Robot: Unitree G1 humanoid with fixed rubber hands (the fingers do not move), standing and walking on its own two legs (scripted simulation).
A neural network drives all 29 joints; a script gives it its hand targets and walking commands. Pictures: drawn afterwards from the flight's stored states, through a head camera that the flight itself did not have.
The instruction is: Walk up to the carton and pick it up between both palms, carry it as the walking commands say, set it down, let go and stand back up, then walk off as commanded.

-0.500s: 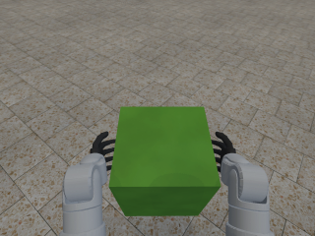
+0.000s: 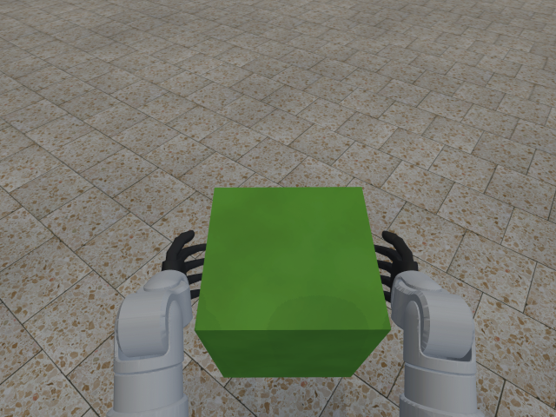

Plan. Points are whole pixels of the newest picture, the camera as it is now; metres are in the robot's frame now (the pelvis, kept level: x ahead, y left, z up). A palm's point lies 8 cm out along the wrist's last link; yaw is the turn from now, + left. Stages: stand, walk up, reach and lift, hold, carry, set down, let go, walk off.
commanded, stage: carry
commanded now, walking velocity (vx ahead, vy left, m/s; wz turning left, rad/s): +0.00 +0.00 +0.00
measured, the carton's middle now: (287, 289) +0.30 +0.00 +0.01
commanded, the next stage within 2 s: hold in 1.12 s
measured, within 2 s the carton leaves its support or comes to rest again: neither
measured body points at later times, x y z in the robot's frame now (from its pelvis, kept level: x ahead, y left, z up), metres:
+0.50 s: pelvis +0.02 +0.01 +0.00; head +0.00 +0.02 +0.45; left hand +0.30 +0.17 +0.05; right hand +0.31 -0.14 +0.06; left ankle +0.06 +0.11 -0.73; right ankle +0.08 -0.11 -0.73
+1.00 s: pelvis +0.02 +0.01 +0.00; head +0.01 +0.02 +0.45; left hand +0.30 +0.17 +0.02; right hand +0.31 -0.13 +0.03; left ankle +0.06 +0.11 -0.73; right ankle +0.08 -0.11 -0.73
